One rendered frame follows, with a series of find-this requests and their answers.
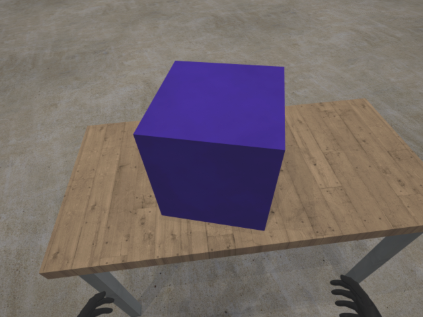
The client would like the table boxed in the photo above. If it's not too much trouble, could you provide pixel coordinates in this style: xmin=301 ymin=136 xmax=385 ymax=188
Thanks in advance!
xmin=39 ymin=98 xmax=423 ymax=317

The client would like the left robot hand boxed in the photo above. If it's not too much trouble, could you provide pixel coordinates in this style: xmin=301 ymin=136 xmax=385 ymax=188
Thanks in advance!
xmin=77 ymin=291 xmax=114 ymax=317

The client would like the right robot hand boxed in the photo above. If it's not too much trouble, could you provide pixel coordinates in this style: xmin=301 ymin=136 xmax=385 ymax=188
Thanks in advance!
xmin=330 ymin=275 xmax=382 ymax=317

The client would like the carton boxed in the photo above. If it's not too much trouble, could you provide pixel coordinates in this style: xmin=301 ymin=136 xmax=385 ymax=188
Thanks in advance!
xmin=133 ymin=61 xmax=285 ymax=231

